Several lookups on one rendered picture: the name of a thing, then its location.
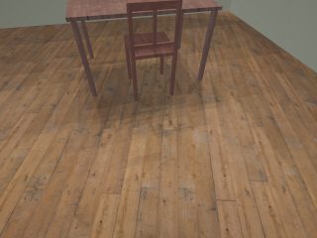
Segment chair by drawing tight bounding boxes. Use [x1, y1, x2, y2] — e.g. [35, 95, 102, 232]
[124, 0, 183, 101]

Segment table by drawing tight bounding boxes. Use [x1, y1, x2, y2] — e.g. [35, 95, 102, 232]
[65, 0, 223, 97]

